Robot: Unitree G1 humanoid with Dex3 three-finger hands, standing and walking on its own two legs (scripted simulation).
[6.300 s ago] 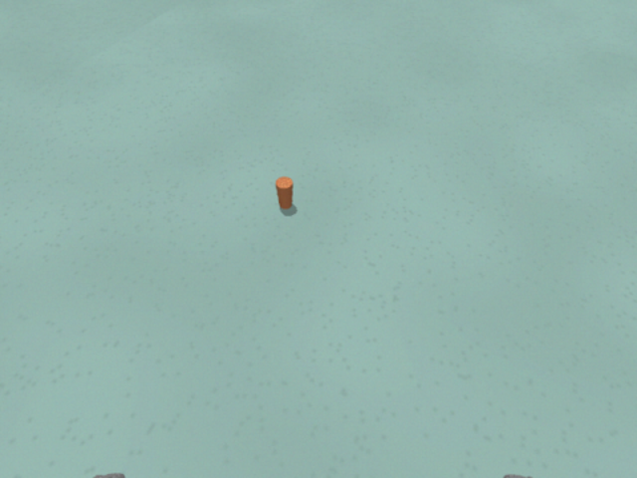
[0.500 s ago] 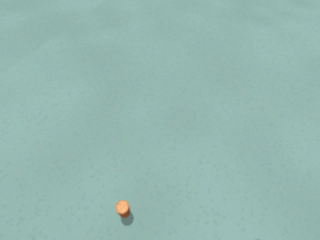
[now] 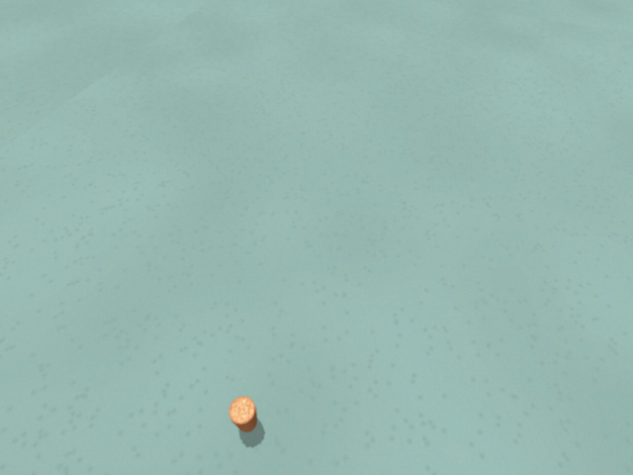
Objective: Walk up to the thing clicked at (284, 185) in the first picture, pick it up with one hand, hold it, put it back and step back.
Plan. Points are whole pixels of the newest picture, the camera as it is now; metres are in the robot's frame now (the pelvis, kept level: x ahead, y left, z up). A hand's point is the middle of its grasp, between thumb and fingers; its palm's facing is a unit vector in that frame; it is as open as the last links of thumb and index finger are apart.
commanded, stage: stand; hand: left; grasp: from the side
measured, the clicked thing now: (245, 416) +0.36 +0.19 -0.72
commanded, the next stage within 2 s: go down in 0.82 s
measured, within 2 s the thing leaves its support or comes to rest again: neither
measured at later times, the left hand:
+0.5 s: hand out of the picture +0.08 +0.26 -0.16, palm faces -0.03 -0.94 -0.34, open 7.3 cm
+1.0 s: hand out of the picture +0.09 +0.26 -0.16, palm faces +0.04 -0.94 -0.34, open 7.7 cm
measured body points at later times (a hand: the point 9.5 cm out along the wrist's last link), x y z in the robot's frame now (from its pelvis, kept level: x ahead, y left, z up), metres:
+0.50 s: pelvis +0.00 +0.00 +0.00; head +0.02 +0.00 +0.45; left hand +0.08 +0.30 -0.13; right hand +0.08 -0.30 -0.13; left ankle +0.00 +0.13 -0.75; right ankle +0.00 -0.13 -0.75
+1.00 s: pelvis +0.00 +0.00 +0.00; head +0.03 +0.00 +0.45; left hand +0.09 +0.30 -0.13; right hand +0.09 -0.29 -0.13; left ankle +0.00 +0.13 -0.75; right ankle +0.00 -0.13 -0.75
